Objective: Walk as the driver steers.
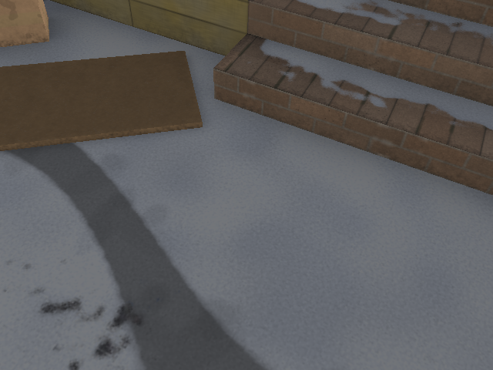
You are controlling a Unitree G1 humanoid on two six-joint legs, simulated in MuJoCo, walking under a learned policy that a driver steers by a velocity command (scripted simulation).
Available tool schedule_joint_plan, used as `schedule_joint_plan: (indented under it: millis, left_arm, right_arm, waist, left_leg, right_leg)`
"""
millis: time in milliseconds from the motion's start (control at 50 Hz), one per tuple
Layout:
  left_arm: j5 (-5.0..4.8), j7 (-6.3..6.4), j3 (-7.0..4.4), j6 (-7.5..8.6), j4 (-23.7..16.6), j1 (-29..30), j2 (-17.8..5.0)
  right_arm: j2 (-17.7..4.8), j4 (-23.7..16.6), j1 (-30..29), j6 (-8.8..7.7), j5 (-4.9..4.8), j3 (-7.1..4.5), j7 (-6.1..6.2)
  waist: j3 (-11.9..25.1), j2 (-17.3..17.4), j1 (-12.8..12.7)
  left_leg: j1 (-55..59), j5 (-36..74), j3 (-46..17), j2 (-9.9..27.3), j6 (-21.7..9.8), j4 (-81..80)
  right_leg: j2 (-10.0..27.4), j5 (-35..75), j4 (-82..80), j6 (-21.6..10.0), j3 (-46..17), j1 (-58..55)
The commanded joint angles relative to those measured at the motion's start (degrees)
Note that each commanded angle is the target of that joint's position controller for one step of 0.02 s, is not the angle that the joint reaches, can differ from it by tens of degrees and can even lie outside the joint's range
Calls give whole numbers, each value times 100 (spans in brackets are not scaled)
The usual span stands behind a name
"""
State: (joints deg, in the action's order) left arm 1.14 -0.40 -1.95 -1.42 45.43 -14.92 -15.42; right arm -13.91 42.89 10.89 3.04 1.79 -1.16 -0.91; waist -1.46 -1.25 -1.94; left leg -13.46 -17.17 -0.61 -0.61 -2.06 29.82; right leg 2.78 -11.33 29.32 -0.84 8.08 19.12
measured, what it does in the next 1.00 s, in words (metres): steps on the spot, turning right: right foot, then left foot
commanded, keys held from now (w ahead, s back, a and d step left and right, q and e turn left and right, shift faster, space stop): e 0.78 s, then no key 0.22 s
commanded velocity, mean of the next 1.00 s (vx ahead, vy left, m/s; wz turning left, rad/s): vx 0.01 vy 0.00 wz -0.42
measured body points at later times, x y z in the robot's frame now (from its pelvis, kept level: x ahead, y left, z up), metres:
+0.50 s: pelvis -0.02 -0.02 +0.01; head +0.00 -0.05 +0.45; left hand +0.14 +0.23 -0.10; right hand +0.02 -0.31 -0.13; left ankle -0.01 +0.12 -0.67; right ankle -0.05 -0.09 -0.73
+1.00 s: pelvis -0.01 +0.02 +0.01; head +0.03 +0.03 +0.46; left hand +0.23 +0.20 -0.12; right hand -0.04 -0.28 -0.09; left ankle +0.05 +0.09 -0.73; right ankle -0.09 -0.08 -0.69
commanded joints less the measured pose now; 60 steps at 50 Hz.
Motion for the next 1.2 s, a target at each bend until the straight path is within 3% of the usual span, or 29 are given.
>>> schedule_joint_plan:
  millis: [20,40,80,140,200,260,300,340,360,380,400,420,460,500,560,660,740,820,860,880,900,920,940,960,980,1020,1080,1140,1200]
  left_arm:
    - [-75,-70,-46,0,-354,114,-400]
    - [-132,-105,-119,-39,-377,154,-505]
    - [-74,-82,-253,-56,-234,-88,-683]
    - [-18,-17,-266,-60,-158,-324,-475]
    - [-48,-35,-220,-140,-285,-82,-306]
    - [-88,-79,-214,-189,-414,9,-311]
    - [-109,-97,-219,-176,-466,-53,-325]
    - [-92,-99,-207,-109,-433,-299,-278]
    - [-29,-67,-247,-43,-442,-334,-475]
    - [55,-21,-389,43,-523,-450,-1163]
    - [-6,-30,-544,37,-424,-826,-1650]
    - [-47,-19,-493,19,-406,-885,-1367]
    - [-74,40,-380,-56,-560,-76,-983]
    - [-119,67,-349,-61,-661,142,-869]
    - [-125,50,-388,-31,-620,-81,-960]
    - [-58,64,-436,-62,-626,-260,-1075]
    - [-13,35,-474,-91,-701,-156,-1172]
    - [1,-2,-476,-112,-770,151,-1156]
    - [-69,18,-428,-120,-775,397,-1048]
    - [-101,41,-369,-100,-774,349,-881]
    - [-78,48,-242,-76,-767,-71,-411]
    - [-29,118,-340,-108,-773,-121,-760]
    - [53,137,-390,-134,-681,-150,-958]
    - [19,106,-394,-147,-557,-121,-928]
    - [-17,72,-377,-160,-453,-156,-844]
    - [-15,5,-331,-184,-349,-188,-734]
    - [-61,-4,-222,-218,-293,78,-540]
    - [-93,46,-130,-247,-198,260,-445]
    - [-11,105,-73,-135,73,-91,-401]
  right_arm:
    - [-1003,-282,-40,-175,75,-188,187]
    - [-882,-291,-320,-222,87,-141,227]
    - [-891,-251,-301,-270,-2,-150,315]
    - [-732,-177,21,-270,-102,-147,357]
    - [-710,-113,85,-230,-59,-188,366]
    - [-849,-66,68,-205,-32,-278,323]
    - [-950,-41,13,-198,-35,-336,293]
    - [-1023,-23,-141,-174,-77,-386,283]
    - [-964,21,-24,-174,-63,-396,268]
    - [-584,-135,122,-146,-6,-319,230]
    - [-497,-452,-557,-56,-51,-247,311]
    - [-643,-392,-550,-12,-31,-273,316]
    - [-716,-192,-323,-68,-135,-312,248]
    - [-810,-83,-100,-89,-18,-349,190]
    - [-725,-114,-90,-64,-59,-329,163]
    - [-750,-257,-333,-47,-62,-306,206]
    - [-750,-375,-413,-106,-96,-269,225]
    - [-777,-403,-113,-186,-170,-236,272]
    - [-696,-319,278,-251,-151,-206,318]
    - [-817,-314,342,-300,-91,-223,365]
    - [-1167,-441,181,-327,-3,-240,404]
    - [-1556,-501,-12,-286,-23,-320,344]
    - [-1298,-441,128,-287,-55,-276,287]
    - [-952,-451,-128,-308,-105,-176,252]
    - [-813,-481,-370,-312,-84,-135,239]
    - [-778,-427,-356,-339,-74,-113,276]
    - [-751,-233,-46,-351,-90,-97,265]
    - [-862,-68,105,-301,-50,-131,221]
    - [-1075,145,363,-172,-62,-243,160]
  waist:
    - [-111,1222,261]
    - [-221,1217,97]
    - [-182,1214,60]
    - [254,744,139]
    - [280,900,284]
    - [339,1050,352]
    - [396,1050,303]
    - [425,866,43]
    - [393,400,-2]
    - [433,-1118,116]
    - [86,-1674,-236]
    - [62,-748,-174]
    - [-141,-351,200]
    - [133,-456,247]
    - [279,-328,165]
    - [172,-539,-22]
    - [201,-549,-41]
    - [352,-645,96]
    - [375,-562,372]
    - [380,-260,372]
    - [521,1011,100]
    - [282,1386,106]
    - [259,996,115]
    - [82,726,9]
    - [0,710,-62]
    - [151,993,-18]
    - [294,945,174]
    - [280,1154,321]
    - [207,1069,201]
  left_leg:
    - [-531,-243,-1661,1871,-850,-1950]
    - [-524,-118,-1328,1615,-786,-1925]
    - [39,1534,-766,1402,-763,-1587]
    - [943,3549,-421,1564,-999,-1009]
    - [1132,3280,-301,1609,-1017,-871]
    - [1006,3163,-283,1716,-1030,-748]
    - [916,3134,-261,1780,-969,-580]
    - [517,2561,31,1647,-630,-128]
    - [35,1607,299,1416,-247,424]
    - [-1237,-490,876,736,218,1910]
    - [-2037,-2053,433,-99,298,2661]
    - [-2101,-1831,-19,127,298,3239]
    - [-2077,-884,-184,250,286,3198]
    - [-1956,-457,-117,168,370,3269]
    - [-1989,-315,-138,118,472,3038]
    - [-1974,-395,-218,46,515,2237]
    - [-1511,-501,-255,-90,434,1703]
    - [-675,-543,-221,-226,265,898]
    - [251,228,-163,-219,155,-420]
    - [749,556,-536,160,56,-1120]
    - [1139,581,-2040,1562,-240,-1723]
    - [505,1378,-2957,2214,-973,-1668]
    - [235,1644,-2857,2235,-1288,-1585]
    - [80,1622,-2290,1866,-1188,-1531]
    - [8,1722,-1717,1467,-987,-1485]
    - [353,2362,-1191,1106,-838,-1344]
    - [762,2505,-1045,1083,-862,-1192]
    - [759,2110,-1119,1060,-884,-1107]
    - [230,-626,-1306,902,-772,-1292]
  right_leg:
    - [-45,-1407,612,81,-787,-80]
    - [-241,-1204,980,29,-793,19]
    - [-380,-1219,1857,-11,-795,476]
    - [-356,-1629,2551,108,-780,806]
    - [-266,-1650,2064,174,-658,748]
    - [-298,-1668,1510,106,-482,360]
    - [-332,-1552,1069,10,-378,73]
    - [-426,-593,-96,-137,-267,-622]
    - [-250,34,-829,-248,-822,-1065]
    - [1200,1383,-1276,-582,-2818,-1758]
    - [1977,3115,-1223,-1493,-3767,-1358]
    - [1767,3004,-1164,-1664,-3366,-1435]
    - [1035,2105,-1209,-1299,-2634,-1227]
    - [730,2440,-1146,-1196,-2392,-1427]
    - [680,2297,-1103,-1209,-2463,-1608]
    - [669,1421,-1091,-1314,-2957,-1515]
    - [607,1407,-923,-1317,-3319,-1170]
    - [516,2023,-670,-1114,-3578,-921]
    - [263,1791,-407,-761,-3511,-557]
    - [11,961,-145,-461,-3334,-206]
    - [-645,-917,916,-141,-2490,214]
    - [-1352,-2350,1725,-50,-1660,681]
    - [-1039,-2299,2472,-9,-1809,483]
    - [-943,-1929,2743,20,-1854,426]
    - [-916,-1620,2877,94,-1795,344]
    - [-927,-1390,2775,225,-1650,330]
    - [-799,-1454,1904,332,-1449,142]
    - [-662,-1567,731,267,-1071,-348]
    - [-797,-881,-677,-13,-598,-1206]
Velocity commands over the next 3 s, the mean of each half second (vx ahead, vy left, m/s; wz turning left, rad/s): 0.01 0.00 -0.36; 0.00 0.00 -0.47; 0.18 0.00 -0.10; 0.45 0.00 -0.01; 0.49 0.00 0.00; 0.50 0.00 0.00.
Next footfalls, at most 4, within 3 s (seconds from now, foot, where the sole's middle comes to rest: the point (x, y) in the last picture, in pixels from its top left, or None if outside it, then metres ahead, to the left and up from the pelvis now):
0.36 right None -0.02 -0.10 -0.77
0.88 left None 0.08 0.07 -0.77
1.24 right None -0.07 -0.07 -0.77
1.60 left None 0.25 0.01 -0.77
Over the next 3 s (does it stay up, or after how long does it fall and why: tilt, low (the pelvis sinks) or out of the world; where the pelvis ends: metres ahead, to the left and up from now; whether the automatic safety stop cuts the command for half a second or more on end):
stays up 0.76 -0.37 0.01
